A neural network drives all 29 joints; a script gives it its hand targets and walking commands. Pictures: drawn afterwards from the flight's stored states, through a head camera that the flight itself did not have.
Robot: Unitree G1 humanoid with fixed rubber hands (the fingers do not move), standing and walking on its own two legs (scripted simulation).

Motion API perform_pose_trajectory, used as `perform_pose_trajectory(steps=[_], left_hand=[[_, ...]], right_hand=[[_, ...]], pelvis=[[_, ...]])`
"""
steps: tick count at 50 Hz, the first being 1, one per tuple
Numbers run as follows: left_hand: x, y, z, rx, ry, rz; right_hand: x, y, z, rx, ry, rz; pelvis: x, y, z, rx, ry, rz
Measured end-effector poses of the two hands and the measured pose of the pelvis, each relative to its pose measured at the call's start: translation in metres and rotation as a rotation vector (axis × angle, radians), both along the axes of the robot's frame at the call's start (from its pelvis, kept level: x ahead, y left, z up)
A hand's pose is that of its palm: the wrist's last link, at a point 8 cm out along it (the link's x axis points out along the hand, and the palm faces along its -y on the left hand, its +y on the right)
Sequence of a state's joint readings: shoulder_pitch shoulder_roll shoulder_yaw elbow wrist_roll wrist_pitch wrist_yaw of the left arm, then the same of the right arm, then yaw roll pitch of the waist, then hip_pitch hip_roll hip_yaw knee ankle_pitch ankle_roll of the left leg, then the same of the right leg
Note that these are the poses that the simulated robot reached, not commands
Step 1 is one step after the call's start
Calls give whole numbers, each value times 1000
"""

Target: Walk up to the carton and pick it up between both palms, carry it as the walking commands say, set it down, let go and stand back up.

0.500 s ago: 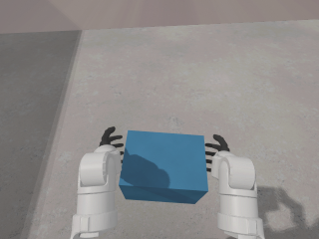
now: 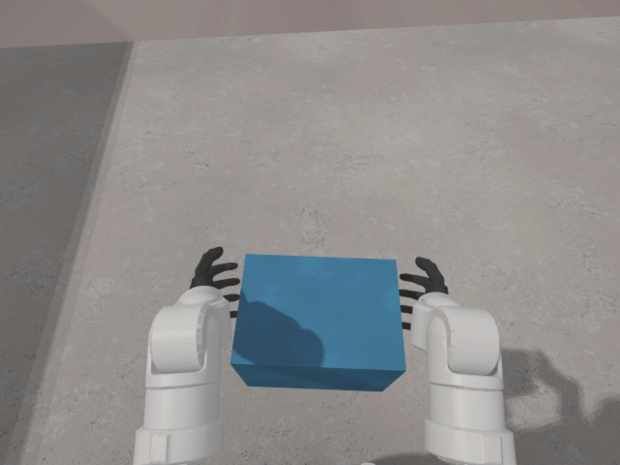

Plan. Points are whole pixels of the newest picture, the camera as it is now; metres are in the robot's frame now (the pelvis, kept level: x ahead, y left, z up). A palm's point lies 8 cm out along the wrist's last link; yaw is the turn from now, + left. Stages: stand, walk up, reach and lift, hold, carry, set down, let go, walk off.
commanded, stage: carry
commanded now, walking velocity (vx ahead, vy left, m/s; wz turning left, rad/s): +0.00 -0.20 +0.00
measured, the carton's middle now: (317, 326) +0.31 -0.01 -0.01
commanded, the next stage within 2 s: none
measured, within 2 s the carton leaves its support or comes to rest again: neither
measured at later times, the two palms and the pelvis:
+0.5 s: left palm (292, 363) +0.23 +0.03 +0.08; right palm (542, 372) +0.22 -0.25 +0.07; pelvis -0.07 -0.11 +0.00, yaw +0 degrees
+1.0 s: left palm (404, 423) +0.16 -0.08 +0.09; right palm out of the picture +0.15 -0.36 +0.08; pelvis -0.13 -0.22 +0.00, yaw +2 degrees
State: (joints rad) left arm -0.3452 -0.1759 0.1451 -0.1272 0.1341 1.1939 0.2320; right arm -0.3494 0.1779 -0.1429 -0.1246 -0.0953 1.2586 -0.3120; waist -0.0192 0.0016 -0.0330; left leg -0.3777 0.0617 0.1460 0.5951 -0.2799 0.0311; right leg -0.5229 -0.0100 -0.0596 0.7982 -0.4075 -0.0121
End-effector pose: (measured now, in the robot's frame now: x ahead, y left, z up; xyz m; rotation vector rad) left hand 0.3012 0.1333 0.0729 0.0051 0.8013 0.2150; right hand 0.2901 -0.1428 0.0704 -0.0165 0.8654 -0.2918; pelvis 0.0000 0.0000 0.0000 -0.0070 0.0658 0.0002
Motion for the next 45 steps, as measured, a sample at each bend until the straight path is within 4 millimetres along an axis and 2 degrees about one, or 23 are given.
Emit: perform_pose_trajectory(steps=[4,8,14,19,25,31,35,40,45], left_hand=[[-15,-11,8,15,3,49],[-25,-33,16,40,-29,80],[-40,-71,12,53,2,22],[-51,-87,5,33,-14,-10],[-76,-107,3,29,22,12],[-89,-144,12,55,-18,58],[-98,-173,11,72,3,31],[-108,-197,14,71,15,-2],[-119,-210,17,52,-13,-11]], right_hand=[[-5,-11,2,20,5,38],[-10,-32,-2,48,-26,69],[-38,-70,-9,54,4,18],[-57,-86,-7,30,-11,-18],[-73,-106,-4,21,23,17],[-78,-143,-9,53,-16,57],[-93,-172,-14,75,3,30],[-111,-196,-8,70,15,-4],[-123,-209,1,52,-14,-17]], pelvis=[[-11,-19,5,-19,5,2],[-22,-45,-2,-14,3,0],[-40,-70,-1,13,-5,28],[-55,-81,-8,11,-8,28],[-70,-108,1,6,-10,4],[-84,-152,-6,-1,-6,4],[-96,-174,-3,23,-8,25],[-110,-191,4,49,0,23],[-123,-203,2,35,4,21]])
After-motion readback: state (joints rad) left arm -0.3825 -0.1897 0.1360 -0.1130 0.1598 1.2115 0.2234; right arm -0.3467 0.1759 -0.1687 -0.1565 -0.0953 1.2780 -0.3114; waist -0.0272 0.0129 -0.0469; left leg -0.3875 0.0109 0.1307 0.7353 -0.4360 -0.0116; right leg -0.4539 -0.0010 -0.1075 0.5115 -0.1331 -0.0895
